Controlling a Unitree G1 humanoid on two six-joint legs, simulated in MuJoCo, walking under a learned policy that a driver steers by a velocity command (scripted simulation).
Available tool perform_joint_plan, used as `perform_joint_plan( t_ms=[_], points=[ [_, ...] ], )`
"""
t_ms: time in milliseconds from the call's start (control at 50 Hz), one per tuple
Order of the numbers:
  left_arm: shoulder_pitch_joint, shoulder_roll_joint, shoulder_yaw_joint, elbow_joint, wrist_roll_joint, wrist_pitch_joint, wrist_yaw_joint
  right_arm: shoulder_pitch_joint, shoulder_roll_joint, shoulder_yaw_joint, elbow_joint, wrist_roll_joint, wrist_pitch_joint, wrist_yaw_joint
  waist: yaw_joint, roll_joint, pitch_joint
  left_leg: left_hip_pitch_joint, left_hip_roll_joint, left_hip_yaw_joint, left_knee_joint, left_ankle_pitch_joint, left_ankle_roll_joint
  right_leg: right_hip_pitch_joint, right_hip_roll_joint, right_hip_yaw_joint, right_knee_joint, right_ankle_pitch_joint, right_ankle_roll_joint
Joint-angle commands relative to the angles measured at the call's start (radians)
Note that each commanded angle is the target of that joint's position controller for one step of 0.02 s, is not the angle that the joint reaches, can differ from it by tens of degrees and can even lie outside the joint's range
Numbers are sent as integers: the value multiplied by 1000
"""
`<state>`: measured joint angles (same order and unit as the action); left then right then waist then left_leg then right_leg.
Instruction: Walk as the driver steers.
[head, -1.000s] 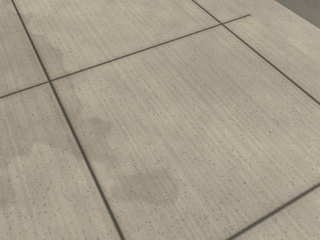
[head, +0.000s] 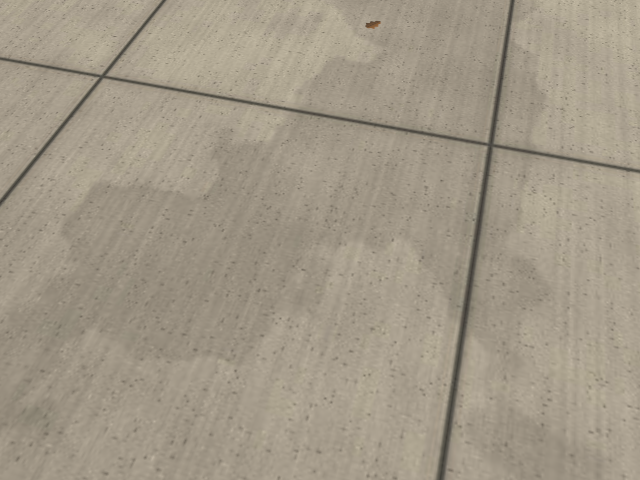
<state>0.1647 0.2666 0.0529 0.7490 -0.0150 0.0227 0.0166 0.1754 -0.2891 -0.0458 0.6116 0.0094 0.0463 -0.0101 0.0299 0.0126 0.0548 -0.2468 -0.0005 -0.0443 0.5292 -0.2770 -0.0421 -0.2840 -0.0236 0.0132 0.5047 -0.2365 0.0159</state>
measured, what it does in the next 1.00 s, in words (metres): stands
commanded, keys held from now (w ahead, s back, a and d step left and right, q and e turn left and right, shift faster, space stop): shift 1.00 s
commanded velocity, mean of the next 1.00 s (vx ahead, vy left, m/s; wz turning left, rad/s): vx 0.00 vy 0.00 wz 0.05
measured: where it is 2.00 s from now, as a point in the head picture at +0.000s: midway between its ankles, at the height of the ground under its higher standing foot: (373, 453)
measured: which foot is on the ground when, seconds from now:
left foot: down 0.00-1.00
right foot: down 0.00-1.00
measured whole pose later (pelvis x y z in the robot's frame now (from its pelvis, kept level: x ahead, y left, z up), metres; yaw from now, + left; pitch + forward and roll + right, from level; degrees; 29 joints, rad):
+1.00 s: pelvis +0.02 +0.01 +0.00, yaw +1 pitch -2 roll +0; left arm 0.17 0.24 0.03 1.06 0.00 0.01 0.04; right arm 0.26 -0.23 -0.03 0.88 -0.01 0.00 -0.03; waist 0.02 0.01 0.04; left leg -0.15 -0.03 -0.04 0.49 -0.31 0.01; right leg -0.20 -0.03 0.02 0.49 -0.27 0.04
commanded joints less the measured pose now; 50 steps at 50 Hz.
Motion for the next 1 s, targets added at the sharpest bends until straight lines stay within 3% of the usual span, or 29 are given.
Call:
perform_joint_plan(
  t_ms=[20, 40, 60, 80, 120, 160, 180, 220, 300, 680, 1000],
  points=[
    [34, 80, 6, -47, 34, -31, -9, 75, -172, -41, -63, -21, -9, -11, -5, 75, -201, 314, 208, -234, -184, 421, 107, -96, -71, 51, 123, 9, -40],
    [2, 56, -1, -71, 32, -40, -6, 13, -165, -34, -52, -45, -15, -2, 11, 247, -157, 132, 310, -302, -178, 405, 232, -111, -21, 4, 83, -241, 7],
    [-41, 112, 9, -65, 33, -38, 1, -36, -102, -20, -74, -45, -28, 4, -20, 174, -115, 83, 256, -275, -202, 281, 248, -65, -35, 15, 120, -215, 37],
    [-51, 109, 11, -57, 30, -38, 0, -47, -70, -9, -58, -46, -40, 5, -12, 163, -104, 74, 205, -232, -193, 220, 210, -42, -30, 14, 78, -130, 41],
    [-39, 110, 9, -38, 41, -32, 3, -43, -95, -15, -41, -30, -53, 5, -13, 158, -84, 61, 148, -187, -173, 182, 156, 16, -31, 22, -11, 53, 51],
    [-9, 113, 4, -29, 36, -33, -3, -13, -74, -5, -26, -35, -58, 7, -9, 125, -88, 31, 113, -164, -160, 155, 126, 93, -45, 29, -41, 157, 40],
    [-3, 136, 10, -9, 28, -34, -5, 11, -60, -1, -27, -35, -55, 8, -25, 64, -77, 25, 90, -142, -165, 125, 111, 86, -37, 21, -27, 124, 26],
    [-8, 115, 6, 6, 29, -36, -6, 5, -70, -3, -20, -31, -56, 8, -16, 37, -57, 23, 80, -130, -147, 124, 106, 86, -35, 24, -44, 130, 22],
    [1, 112, 4, 38, 26, -40, -1, 11, -66, -4, -11, -27, -53, 5, -15, 7, -69, 37, 67, -115, -127, 210, 107, 108, -38, 26, -48, 165, 27],
    [-1, 111, 3, 181, 16, -24, 23, 75, -55, -13, 105, -21, -56, -9, -14, -3, -58, 39, 27, -58, -110, 244, 79, 136, -33, 22, -47, 180, 12],
    [15, 87, 1, 294, 15, -18, 32, 113, -43, -6, 237, -15, -58, -23, -12, -8, -27, 36, 14, -34, -128, 192, 66, 123, -18, 13, -70, 145, 7]
  ],
)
